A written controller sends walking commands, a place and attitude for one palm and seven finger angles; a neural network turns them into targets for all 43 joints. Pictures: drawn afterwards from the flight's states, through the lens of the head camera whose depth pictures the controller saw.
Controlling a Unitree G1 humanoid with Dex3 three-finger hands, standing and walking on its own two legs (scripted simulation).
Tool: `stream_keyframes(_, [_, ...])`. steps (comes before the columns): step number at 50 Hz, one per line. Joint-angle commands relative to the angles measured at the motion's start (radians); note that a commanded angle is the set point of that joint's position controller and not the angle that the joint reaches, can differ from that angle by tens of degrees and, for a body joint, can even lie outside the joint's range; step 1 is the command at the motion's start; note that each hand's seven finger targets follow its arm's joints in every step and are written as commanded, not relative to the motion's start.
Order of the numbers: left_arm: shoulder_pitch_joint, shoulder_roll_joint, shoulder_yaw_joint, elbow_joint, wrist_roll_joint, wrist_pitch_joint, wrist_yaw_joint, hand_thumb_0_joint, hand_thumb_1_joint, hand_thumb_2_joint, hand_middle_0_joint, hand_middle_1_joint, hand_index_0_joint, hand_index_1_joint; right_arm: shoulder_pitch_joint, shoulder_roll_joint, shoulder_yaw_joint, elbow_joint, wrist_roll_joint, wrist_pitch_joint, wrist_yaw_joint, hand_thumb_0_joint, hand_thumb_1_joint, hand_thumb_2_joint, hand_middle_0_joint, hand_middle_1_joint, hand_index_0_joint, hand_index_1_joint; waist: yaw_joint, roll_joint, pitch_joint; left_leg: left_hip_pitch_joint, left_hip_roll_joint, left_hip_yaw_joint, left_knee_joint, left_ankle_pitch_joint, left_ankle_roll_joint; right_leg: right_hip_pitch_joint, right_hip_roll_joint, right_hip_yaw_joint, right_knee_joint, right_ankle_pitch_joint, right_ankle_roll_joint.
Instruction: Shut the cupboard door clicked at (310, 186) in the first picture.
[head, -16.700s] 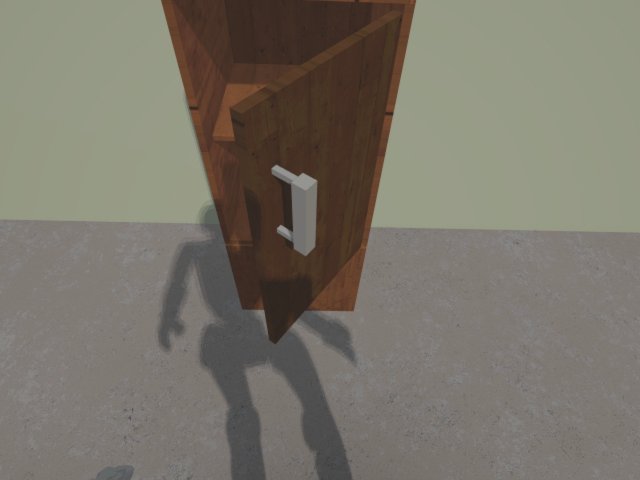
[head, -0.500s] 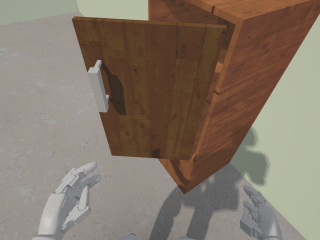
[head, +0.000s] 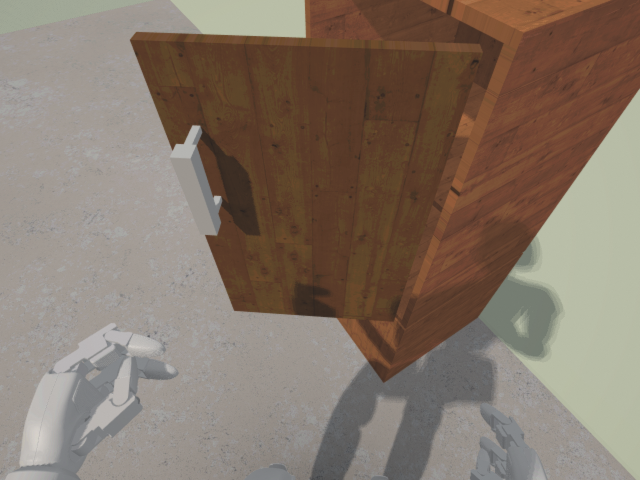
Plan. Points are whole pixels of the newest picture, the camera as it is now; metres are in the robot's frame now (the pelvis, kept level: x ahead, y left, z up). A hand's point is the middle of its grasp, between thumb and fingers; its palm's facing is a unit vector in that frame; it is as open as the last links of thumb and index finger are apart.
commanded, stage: raise the hand and make a fist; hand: left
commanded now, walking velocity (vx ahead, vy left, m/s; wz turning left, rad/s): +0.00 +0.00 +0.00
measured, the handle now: (202, 182) +0.45 +0.19 +0.12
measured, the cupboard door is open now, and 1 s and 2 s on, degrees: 53 53 53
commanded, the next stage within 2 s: bring the fist close to the handle in 1.06 s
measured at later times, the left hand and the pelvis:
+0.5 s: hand (105, 382) +0.20 +0.23 +0.09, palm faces -0.03 -1.00 -0.03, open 3.1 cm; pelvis -0.01 +0.05 +0.01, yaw +1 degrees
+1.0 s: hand (89, 353) +0.22 +0.23 +0.13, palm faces +0.04 -1.00 -0.06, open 3.1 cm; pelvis -0.01 +0.03 +0.03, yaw +1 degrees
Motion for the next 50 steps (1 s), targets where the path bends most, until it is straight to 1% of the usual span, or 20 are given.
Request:
stream_keyframes(1, [-0.041, 0.052, -0.03, -0.148, 0.003, -0.165, -0.025, 0.0, 0.9, 0.9, -0.988, -1.16, -0.988, -1.16, -0.08, -0.143, -0.048, -0.138, -0.01, -0.084, 0.006, 0.0, -0.9, -0.9, 0.2, 0.3, 0.2, 0.3, -0.025, -0.044, -0.114, 0.031, 0.015, -0.085, -0.052, 0.305, -0.01, 0.079, -0.06, 0.113, -0.092, 0.433, 0.088])
stream_keyframes(3, [-0.035, 0.057, -0.057, -0.129, 0.0, -0.159, -0.067, 0.0, 0.9, 0.9, -1.025, -1.2, -1.025, -1.2, -0.074, -0.163, -0.053, -0.152, -0.001, -0.096, 0.002, 0.0, -0.9, -0.9, 0.2, 0.3, 0.2, 0.3, -0.028, -0.034, -0.127, 0.039, 0.016, -0.086, -0.066, 0.251, -0.007, 0.053, -0.053, 0.098, -0.117, 0.297, 0.071])
stream_keyframes(5, [-0.056, 0.112, -0.04, -0.162, 0.003, -0.133, -0.079, 0.0, 0.9, 0.9, -1.062, -1.24, -1.062, -1.24, -0.076, -0.178, -0.057, -0.164, 0.007, -0.103, -0.006, 0.0, -0.9, -0.9, 0.2, 0.3, 0.2, 0.3, -0.022, -0.037, -0.154, 0.069, 0.02, -0.09, -0.087, 0.227, 0.001, 0.067, -0.044, 0.096, -0.143, 0.212, 0.059])
stream_keyframes(6, [-0.071, 0.13, -0.027, -0.214, 0.001, -0.123, -0.077, 0.0, 0.9, 0.9, -1.08, -1.26, -1.08, -1.26, -0.077, -0.178, -0.057, -0.179, 0.008, -0.104, -0.009, 0.0, -0.9, -0.9, 0.2, 0.3, 0.2, 0.3, -0.008, -0.005, -0.208, 0.097, 0.017, -0.088, -0.105, 0.23, 0.002, 0.097, -0.046, 0.092, -0.148, 0.204, 0.053])
stream_keyframes(10, [-0.103, 0.213, 0.082, -0.325, 0.009, -0.092, 0.018, 0.0, 0.9, 0.9, -1.153, -1.34, -1.153, -1.34, -0.092, -0.159, -0.045, -0.188, 0.005, -0.092, -0.017, 0.0, -0.9, -0.9, 0.2, 0.3, 0.2, 0.3, 0.036, 0.056, -0.246, 0.181, 0.028, -0.112, -0.176, 0.267, -0.013, 0.144, -0.022, 0.038, -0.129, 0.232, 0.027])
stream_keyframes(14, [-0.112, 0.118, 0.016, -0.302, 0.008, -0.064, 0.078, 0.0, 0.9, 0.9, -1.227, -1.42, -1.227, -1.42, -0.099, -0.157, -0.024, -0.188, 0.006, -0.076, -0.008, 0.0, -0.9, -0.9, 0.2, 0.3, 0.2, 0.3, 0.018, 0.107, -0.124, 0.22, 0.05, -0.159, -0.248, 0.22, -0.046, 0.084, -0.012, -0.007, -0.138, 0.186, 0.023])
stream_keyframes(17, [-0.122, 0.089, -0.04, -0.195, 0.024, 0.008, 0.053, 0.0, 0.9, 0.9, -1.282, -1.48, -1.282, -1.48, -0.088, -0.174, -0.02, -0.186, 0.011, -0.065, -0.005, 0.0, -0.9, -0.9, 0.2, 0.3, 0.2, 0.3, -0.012, 0.013, -0.041, 0.19, 0.058, -0.171, -0.274, 0.155, -0.039, 0.08, -0.011, -0.01, -0.176, 0.167, 0.03])
stream_keyframes(19, [-0.16, 0.09, -0.071, -0.167, 0.039, 0.058, 0.023, 0.0, 0.9, 0.9, -1.3, -1.5, -1.3, -1.5, -0.086, -0.186, -0.015, -0.191, 0.018, -0.065, -0.007, 0.0, -0.9, -0.9, 0.2, 0.3, 0.2, 0.3, -0.017, 0.008, -0.013, 0.185, 0.06, -0.179, -0.297, 0.105, -0.035, 0.089, -0.014, -0.006, -0.198, 0.147, 0.032])
stream_keyframes(21, [-0.211, 0.114, -0.071, -0.182, 0.049, 0.092, 0.006, 0.0, 0.9, 0.9, -1.3, -1.5, -1.3, -1.5, -0.09, -0.186, -0.01, -0.195, 0.02, -0.069, -0.01, 0.0, -0.9, -0.9, 0.2, 0.3, 0.2, 0.3, -0.015, 0.038, -0.022, 0.213, 0.056, -0.181, -0.314, 0.104, -0.034, 0.115, -0.02, 0.001, -0.214, 0.154, 0.03])
stream_keyframes(25, [-0.298, 0.218, 0.047, -0.289, 0.038, 0.089, 0.038, 0.0, 0.9, 0.9, -1.3, -1.5, -1.3, -1.5, -0.093, -0.182, -0.003, -0.189, 0.007, -0.081, -0.016, 0.0, -0.9, -0.9, 0.2, 0.3, 0.2, 0.3, 0.013, 0.063, -0.113, 0.299, 0.059, -0.193, -0.335, 0.179, -0.05, 0.172, -0.017, 0.001, -0.221, 0.202, 0.025])
stream_keyframes(27, [-0.319, 0.207, 0.059, -0.325, 0.026, 0.061, 0.059, 0.0, 0.9, 0.9, -1.3, -1.5, -1.3, -1.5, -0.1, -0.168, 0.005, -0.185, 0.007, -0.087, -0.013, 0.0, -0.9, -0.9, 0.2, 0.3, 0.2, 0.3, 0.022, 0.093, -0.128, 0.338, 0.06, -0.194, -0.348, 0.227, -0.064, 0.184, -0.015, -0.002, -0.224, 0.219, 0.021])
stream_keyframes(31, [-0.339, 0.171, 0.033, -0.27, 0.027, 0.047, 0.065, 0.0, 0.9, 0.9, -1.3, -1.5, -1.3, -1.5, -0.094, -0.17, 0.007, -0.149, 0.007, -0.094, -0.003, 0.0, -0.9, -0.9, 0.2, 0.3, 0.2, 0.3, 0.008, 0.118, -0.089, 0.367, 0.068, -0.196, -0.357, 0.289, -0.076, 0.179, -0.017, -0.006, -0.241, 0.242, 0.024])
stream_keyframes(33, [-0.342, 0.139, -0.002, -0.197, 0.03, 0.085, 0.042, 0.0, 0.9, 0.9, -1.3, -1.5, -1.3, -1.5, -0.093, -0.179, 0.004, -0.137, 0.013, -0.092, -0.003, 0.0, -0.9, -0.9, 0.2, 0.3, 0.2, 0.3, -0.003, 0.085, -0.042, 0.351, 0.072, -0.202, -0.371, 0.257, -0.074, 0.174, -0.019, -0.009, -0.259, 0.233, 0.03])
stream_keyframes(35, [-0.281, 0.114, -0.022, -0.093, 0.027, 0.143, 0.007, 0.0, 0.9, 0.9, -1.3, -1.5, -1.3, -1.5, -0.092, -0.187, 0.0, -0.135, 0.02, -0.09, -0.004, 0.0, -0.9, -0.9, 0.2, 0.3, 0.2, 0.3, 0.0, 0.015, -0.005, 0.313, 0.064, -0.19, -0.383, 0.204, -0.058, 0.198, -0.021, -0.007, -0.289, 0.23, 0.031])
stream_keyframes(38, [-0.287, 0.132, -0.014, -0.11, 0.024, 0.2, -0.024, 0.0, 0.9, 0.9, -1.3, -1.5, -1.3, -1.5, -0.107, -0.191, -0.002, -0.152, 0.024, -0.088, -0.009, 0.0, -0.9, -0.9, 0.2, 0.3, 0.2, 0.3, 0.013, -0.005, -0.022, 0.297, 0.049, -0.166, -0.39, 0.183, -0.045, 0.241, -0.028, -0.001, -0.304, 0.231, 0.03])
stream_keyframes(40, [-0.306, 0.194, 0.047, -0.177, 0.024, 0.193, -0.009, 0.0, 0.9, 0.9, -1.3, -1.5, -1.3, -1.5, -0.111, -0.19, -0.004, -0.159, 0.015, -0.09, -0.011, 0.0, -0.9, -0.9, 0.2, 0.3, 0.2, 0.3, 0.029, 0.002, -0.081, 0.322, 0.042, -0.153, -0.378, 0.247, -0.044, 0.279, -0.028, 0.005, -0.301, 0.268, 0.028])
stream_keyframes(41, [-0.328, 0.188, 0.048, -0.225, 0.023, 0.173, 0.0, 0.0, 0.9, 0.9, -1.3, -1.5, -1.3, -1.5, -0.114, -0.182, -0.002, -0.165, 0.011, -0.091, -0.01, 0.0, -0.9, -0.9, 0.2, 0.3, 0.2, 0.3, 0.03, 0.016, -0.11, 0.345, 0.04, -0.146, -0.373, 0.281, -0.045, 0.286, -0.028, 0.005, -0.297, 0.285, 0.028])
stream_keyframes(45, [-0.363, 0.23, 0.099, -0.314, 0.024, 0.058, 0.067, 0.0, 0.9, 0.9, -1.3, -1.5, -1.3, -1.5, -0.102, -0.173, 0.0, -0.144, -0.004, -0.103, -0.003, 0.0, -0.9, -0.9, 0.2, 0.3, 0.2, 0.3, 0.034, 0.063, -0.13, 0.374, 0.04, -0.139, -0.353, 0.349, -0.055, 0.276, -0.02, 0.009, -0.279, 0.306, 0.02])
stream_keyframes(48, [-0.34, 0.156, 0.036, -0.226, 0.026, 0.027, 0.064, 0.0, 0.9, 0.9, -1.3, -1.5, -1.3, -1.5, -0.101, -0.17, 0.001, -0.123, 0.0, -0.104, 0.006, 0.0, -0.9, -0.9, 0.2, 0.3, 0.2, 0.3, 0.007, 0.071, -0.063, 0.349, 0.039, -0.13, -0.341, 0.312, -0.049, 0.233, -0.021, 0.008, -0.282, 0.288, 0.023])
stream_keyframes(50, [-0.308, 0.136, 0.009, -0.146, 0.029, 0.053, 0.037, 0.0, 0.9, 0.9, -1.3, -1.5, -1.3, -1.5, -0.096, -0.182, -0.005, -0.114, 0.005, -0.098, 0.007, 0.0, -0.9, -0.9, 0.2, 0.3, 0.2, 0.3, -0.003, 0.024, -0.034, 0.308, 0.035, -0.125, -0.334, 0.259, -0.033, 0.235, -0.025, 0.017, -0.299, 0.267, 0.026])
